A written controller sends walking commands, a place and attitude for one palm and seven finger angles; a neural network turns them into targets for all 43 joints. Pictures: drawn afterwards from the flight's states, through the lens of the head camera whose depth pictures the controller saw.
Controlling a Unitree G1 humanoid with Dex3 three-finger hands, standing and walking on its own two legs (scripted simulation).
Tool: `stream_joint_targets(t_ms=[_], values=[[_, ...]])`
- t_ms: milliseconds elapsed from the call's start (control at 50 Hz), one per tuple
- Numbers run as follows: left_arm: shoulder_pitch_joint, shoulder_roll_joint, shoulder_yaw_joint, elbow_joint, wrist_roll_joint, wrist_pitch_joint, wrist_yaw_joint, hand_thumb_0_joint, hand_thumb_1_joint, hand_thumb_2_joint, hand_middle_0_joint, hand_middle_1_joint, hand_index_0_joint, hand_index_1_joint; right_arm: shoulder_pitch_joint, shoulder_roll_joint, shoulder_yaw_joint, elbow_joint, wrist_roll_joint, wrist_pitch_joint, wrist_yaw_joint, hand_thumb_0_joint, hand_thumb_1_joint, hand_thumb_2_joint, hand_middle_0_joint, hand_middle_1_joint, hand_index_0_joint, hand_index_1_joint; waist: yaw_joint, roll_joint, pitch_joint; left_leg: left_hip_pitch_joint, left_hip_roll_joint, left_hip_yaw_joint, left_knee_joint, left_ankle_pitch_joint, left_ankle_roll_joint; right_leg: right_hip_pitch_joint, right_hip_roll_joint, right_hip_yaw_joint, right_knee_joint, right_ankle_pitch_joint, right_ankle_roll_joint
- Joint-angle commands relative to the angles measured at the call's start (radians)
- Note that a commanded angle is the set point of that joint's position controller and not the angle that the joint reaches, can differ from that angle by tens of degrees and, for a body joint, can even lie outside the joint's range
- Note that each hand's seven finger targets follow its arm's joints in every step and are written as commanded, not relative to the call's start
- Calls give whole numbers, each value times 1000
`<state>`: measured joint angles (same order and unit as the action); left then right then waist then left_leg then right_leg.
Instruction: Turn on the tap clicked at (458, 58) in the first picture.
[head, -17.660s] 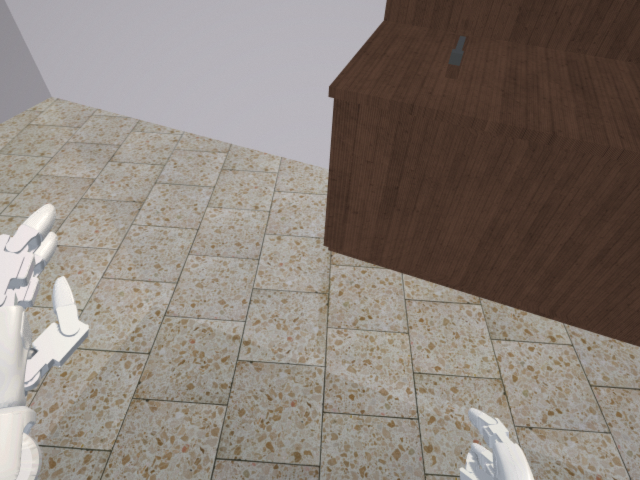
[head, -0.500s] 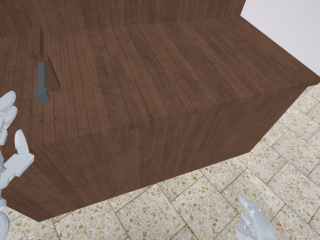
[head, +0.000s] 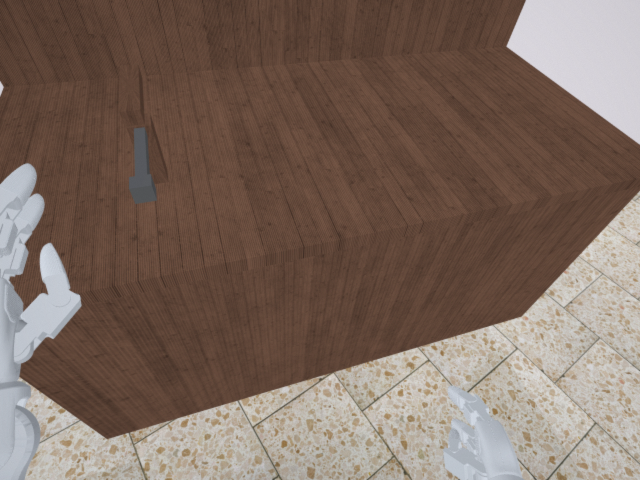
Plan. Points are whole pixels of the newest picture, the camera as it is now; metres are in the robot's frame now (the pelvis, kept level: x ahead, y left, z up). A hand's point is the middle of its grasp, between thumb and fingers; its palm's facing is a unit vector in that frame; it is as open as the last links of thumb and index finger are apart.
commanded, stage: come to a stop and stand still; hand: left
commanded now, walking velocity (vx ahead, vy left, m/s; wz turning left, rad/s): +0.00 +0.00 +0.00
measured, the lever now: (143, 189) +0.44 +0.29 +0.10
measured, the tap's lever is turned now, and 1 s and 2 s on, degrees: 0 0 0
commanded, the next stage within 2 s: look again from close up in 0.36 s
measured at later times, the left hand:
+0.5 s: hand (131, 314) +0.22 +0.21 +0.15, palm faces +0.25 -0.86 -0.45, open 7.4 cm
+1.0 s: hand (64, 265) +0.25 +0.27 +0.18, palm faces +0.47 -0.76 -0.45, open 7.4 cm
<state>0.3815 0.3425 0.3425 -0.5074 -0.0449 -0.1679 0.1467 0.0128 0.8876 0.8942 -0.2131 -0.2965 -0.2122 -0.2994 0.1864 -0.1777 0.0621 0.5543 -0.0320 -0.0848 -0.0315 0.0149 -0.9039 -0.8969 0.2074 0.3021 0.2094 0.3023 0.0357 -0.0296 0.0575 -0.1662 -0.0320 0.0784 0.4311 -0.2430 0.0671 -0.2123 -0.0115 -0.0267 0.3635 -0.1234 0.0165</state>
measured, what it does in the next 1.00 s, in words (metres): stands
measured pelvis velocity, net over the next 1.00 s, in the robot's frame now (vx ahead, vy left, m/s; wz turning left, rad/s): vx -0.01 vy -0.03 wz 0.00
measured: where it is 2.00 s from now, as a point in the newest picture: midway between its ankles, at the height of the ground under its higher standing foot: outside the picture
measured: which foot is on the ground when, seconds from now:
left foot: down 0.00-1.00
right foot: down 0.00-1.00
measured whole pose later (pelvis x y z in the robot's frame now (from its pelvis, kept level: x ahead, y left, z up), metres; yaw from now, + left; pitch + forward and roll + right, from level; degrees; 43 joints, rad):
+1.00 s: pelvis -0.01 -0.03 +0.00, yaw +0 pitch -1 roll -1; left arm 0.11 0.50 0.43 -0.25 0.02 -0.22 0.06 0.01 0.88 0.89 -0.22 -0.30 -0.22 -0.30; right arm 0.20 -0.20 0.02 0.55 -0.01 -0.15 -0.02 0.01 -0.91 -0.90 0.20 0.30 0.20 0.30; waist 0.07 -0.05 0.08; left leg -0.22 0.00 0.07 0.48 -0.25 0.03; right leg -0.27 0.01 -0.04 0.42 -0.14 -0.02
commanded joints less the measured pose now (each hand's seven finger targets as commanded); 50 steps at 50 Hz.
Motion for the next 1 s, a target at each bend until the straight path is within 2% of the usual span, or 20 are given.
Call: stream_joint_targets(t_ms=[0,100,180,200,220,240,280,320,400,420,440,480,520,580,700,880,900,920,940,980], values=[[-16,126,88,-123,1,-53,7,0,900,900,-200,-300,-200,-300,-88,-145,-75,-151,9,-43,-15,0,-900,-900,200,300,200,300,-15,71,-121,-136,104,-97,-162,3,-83,143,11,16,5,29,-23],[-55,133,81,-136,7,-63,7,0,900,900,-200,-300,-200,-300,-92,-149,-79,-154,14,-41,-19,0,-900,-900,200,300,200,300,-17,84,-99,-162,111,-110,-188,-66,-78,134,16,14,16,9,-18],[-75,157,94,-206,7,-73,14,0,900,900,-200,-300,-200,-300,-97,-149,-80,-156,9,-52,-23,0,-900,-900,200,300,200,300,-13,108,-145,-131,89,-95,-141,66,-79,174,7,13,23,92,-25],[-1185,1037,690,-462,216,-198,0,0,900,900,-200,-300,-200,-300,97,-182,-67,-128,-34,-104,-2,0,-900,-900,200,300,200,300,-42,6,21,-342,169,-135,18,140,-11,57,-47,43,60,55,8],[-914,664,493,-99,118,-182,-16,0,900,900,-200,-300,-200,-300,-29,-71,-59,-37,20,-119,12,0,-900,-900,200,300,200,300,12,257,-147,-76,205,-162,37,219,-53,-84,-119,30,150,-40,-115],[-543,399,292,37,85,-160,-38,0,900,900,-200,-300,-200,-300,6,-85,-73,-47,1,-115,25,0,-900,-900,200,300,200,300,-14,246,-183,5,149,-153,-42,360,-127,-44,-56,-4,176,-10,-112],[-279,186,117,83,30,-142,-79,0,900,900,-200,-300,-200,-300,6,-138,-110,-127,38,-134,42,0,-900,-900,200,300,200,300,7,340,-250,51,140,-104,-20,333,-107,4,-23,44,161,-25,-77],[-36,48,20,-10,4,-122,-97,0,900,900,-200,-300,-200,-300,12,-130,-117,-142,54,-128,79,0,-900,-900,200,300,200,300,7,270,-253,28,144,-103,-10,352,-83,69,-33,38,144,68,-59],[58,160,101,-102,12,-87,-75,0,900,900,-200,-300,-200,-300,-25,-150,-109,-160,58,-108,67,0,-900,-900,200,300,200,300,1,-121,-184,-91,126,-92,-41,94,-64,109,-37,67,54,58,-40],[57,239,187,-83,12,-81,-53,0,900,900,-200,-300,-200,-300,-35,-157,-112,-153,58,-99,51,0,-900,-900,200,300,200,300,-1,-142,-170,-81,121,-88,-55,63,-67,92,-38,71,45,32,-40],[45,231,201,-52,6,-82,-49,0,900,900,-200,-300,-200,-300,-51,-143,-102,-162,53,-93,34,0,-900,-900,200,300,200,300,-1,-193,-156,-90,117,-95,-61,33,-63,76,-45,71,26,-4,-37],[-16,256,244,-57,-2,-95,-48,0,900,900,-200,-300,-200,-300,-64,-139,-90,-168,47,-88,7,0,-900,-900,200,300,200,300,-9,-137,-131,-84,104,-95,-74,1,-57,37,-51,104,7,-66,-42],[-145,309,263,-170,4,-116,-39,0,900,900,-200,-300,-200,-300,-81,-139,-83,-169,41,-89,-9,0,-900,-900,200,300,200,300,-13,68,-125,-77,104,-88,-87,-4,-48,41,-47,116,28,-48,-47],[-164,240,181,-173,8,-125,-41,0,900,900,-200,-300,-200,-300,-64,-128,-73,-164,35,-114,-12,0,-900,-900,200,300,200,300,-2,205,-152,-82,94,-64,-66,3,-40,96,-49,116,29,24,-52],[-88,139,69,-115,15,-107,-33,0,900,900,-200,-300,-200,-300,-37,-142,-84,-135,25,-131,0,0,-900,-900,200,300,200,300,-6,36,-167,-12,65,-56,-22,56,-52,58,-57,150,-57,26,-50],[-91,178,107,-37,7,-82,-36,0,900,900,-200,-300,-200,-300,-55,-143,-80,-159,30,-72,-14,0,-900,-900,200,300,200,300,-7,21,-113,-64,66,-69,-112,44,-58,64,-19,96,-94,-26,-30],[-1141,957,631,-404,170,-189,-40,0,900,900,-200,-300,-200,-300,75,-182,-85,-133,-11,-113,-7,0,-900,-900,200,300,200,300,-31,-50,64,-233,123,-42,-29,82,-25,-32,-25,64,-73,36,63],[-895,615,442,-48,85,-170,-46,0,900,900,-200,-300,-200,-300,-47,-92,-66,-89,42,-113,1,0,-900,-900,200,300,200,300,-1,257,-76,-102,186,-96,-14,130,-34,-69,-119,65,53,-93,-80],[-579,374,266,48,49,-156,-60,0,900,900,-200,-300,-200,-300,-33,-97,-76,-90,22,-117,14,0,-900,-900,200,300,200,300,-3,256,-129,-36,143,-87,-68,163,-62,-33,-56,72,80,-23,-97],[-257,157,84,71,5,-129,-78,0,900,900,-200,-300,-200,-300,-21,-139,-103,-145,48,-133,32,0,-900,-900,200,300,200,300,5,294,-216,-25,112,-61,-48,78,-54,78,-54,117,66,46,-62]])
